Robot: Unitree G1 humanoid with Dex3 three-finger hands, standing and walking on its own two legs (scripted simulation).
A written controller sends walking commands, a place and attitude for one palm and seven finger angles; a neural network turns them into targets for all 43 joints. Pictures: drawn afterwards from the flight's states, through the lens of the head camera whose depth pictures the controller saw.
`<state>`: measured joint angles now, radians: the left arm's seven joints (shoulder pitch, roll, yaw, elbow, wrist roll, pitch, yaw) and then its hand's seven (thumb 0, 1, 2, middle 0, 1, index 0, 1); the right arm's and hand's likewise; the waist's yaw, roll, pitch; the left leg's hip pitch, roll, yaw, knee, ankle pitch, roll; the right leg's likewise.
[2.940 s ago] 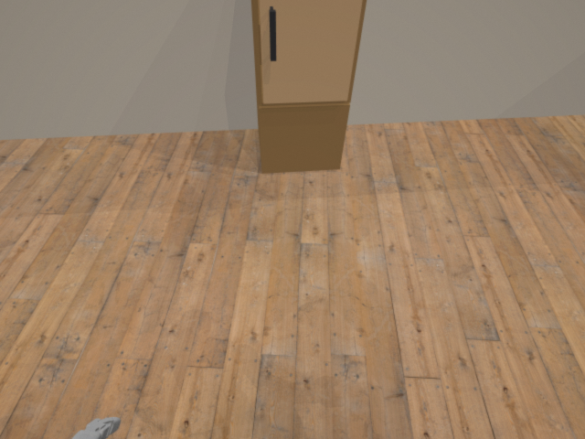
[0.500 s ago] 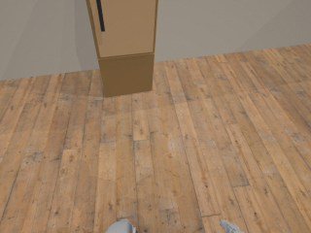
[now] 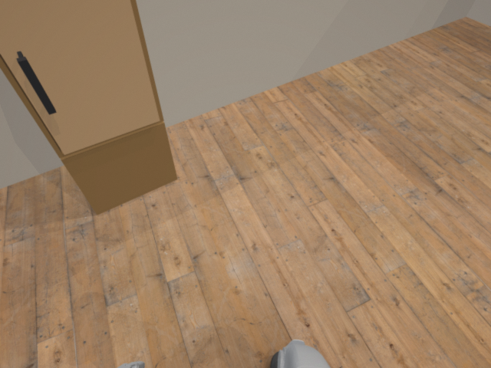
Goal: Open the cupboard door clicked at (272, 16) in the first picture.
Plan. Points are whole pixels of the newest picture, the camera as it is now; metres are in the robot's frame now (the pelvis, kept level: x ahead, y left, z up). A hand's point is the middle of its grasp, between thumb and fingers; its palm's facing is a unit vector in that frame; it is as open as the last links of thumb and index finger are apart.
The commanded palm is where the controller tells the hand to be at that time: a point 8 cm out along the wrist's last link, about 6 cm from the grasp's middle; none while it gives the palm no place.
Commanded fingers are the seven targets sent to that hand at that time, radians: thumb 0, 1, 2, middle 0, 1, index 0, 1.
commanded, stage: walk to a spot facing it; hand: left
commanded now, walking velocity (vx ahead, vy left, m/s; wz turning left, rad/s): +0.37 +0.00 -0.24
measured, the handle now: (36, 83) +0.87 +0.62 -0.04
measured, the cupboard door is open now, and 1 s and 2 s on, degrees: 0 0 0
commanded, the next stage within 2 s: turn to face it in 0.36 s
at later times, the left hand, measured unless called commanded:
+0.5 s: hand (155, 335) +0.22 +0.18 -0.19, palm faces +0.05 -0.99 -0.15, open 7.3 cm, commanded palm none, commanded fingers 0.00 0.90 0.90 -0.20 -0.30 -0.20 -0.30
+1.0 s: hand (172, 240) +0.40 +0.17 -0.14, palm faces +0.22 -0.94 -0.27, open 7.4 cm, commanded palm none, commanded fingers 0.00 0.90 0.90 -0.20 -0.30 -0.20 -0.30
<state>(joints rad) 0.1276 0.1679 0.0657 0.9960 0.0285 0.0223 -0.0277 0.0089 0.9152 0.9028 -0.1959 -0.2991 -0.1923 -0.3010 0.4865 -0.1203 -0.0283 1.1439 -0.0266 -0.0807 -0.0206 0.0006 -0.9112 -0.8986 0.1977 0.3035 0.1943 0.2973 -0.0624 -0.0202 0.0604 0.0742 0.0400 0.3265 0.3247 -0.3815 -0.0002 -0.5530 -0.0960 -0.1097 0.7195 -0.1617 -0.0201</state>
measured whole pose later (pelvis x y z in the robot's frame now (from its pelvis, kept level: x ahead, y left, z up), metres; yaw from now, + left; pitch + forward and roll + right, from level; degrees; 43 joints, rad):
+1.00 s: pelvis +0.32 -0.04 +0.00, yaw +12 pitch -1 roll +2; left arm 0.13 0.15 0.05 0.92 0.02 0.00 0.03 0.01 0.91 0.90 -0.20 -0.30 -0.20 -0.30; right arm 0.27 -0.22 -0.08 1.02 -0.02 0.06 0.00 0.01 -0.91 -0.90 0.20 0.30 0.20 0.30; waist -0.04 0.05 0.05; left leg -0.45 0.01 0.01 1.04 -0.46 -0.04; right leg -0.28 -0.08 -0.16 0.58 -0.28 -0.04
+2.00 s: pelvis +0.38 -0.01 +0.01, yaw +30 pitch -2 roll +1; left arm 0.35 0.14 0.03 1.05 0.02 -0.05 0.02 0.00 0.93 0.90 -0.20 -0.30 -0.20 -0.30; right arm 0.31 -0.22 -0.06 1.08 -0.03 0.03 0.02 0.01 -0.91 -0.90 0.20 0.30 0.19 0.30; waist 0.00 0.04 0.01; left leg -0.47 0.07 0.03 1.04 -0.28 -0.01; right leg -0.08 -0.04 -0.13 0.41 -0.30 -0.02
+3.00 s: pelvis +0.52 +0.15 +0.00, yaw +31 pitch +0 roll +1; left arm 0.11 0.15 0.05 0.97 0.03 0.03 0.05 0.00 0.92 0.90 -0.21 -0.30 -0.20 -0.30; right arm 0.20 -0.18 -0.07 1.04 0.00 0.06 -0.02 0.00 -0.91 -0.90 0.20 0.30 0.19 0.30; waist 0.00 0.01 0.12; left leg -0.37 0.01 0.02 0.97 -0.52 -0.04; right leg -0.37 -0.09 -0.10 0.52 -0.15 0.00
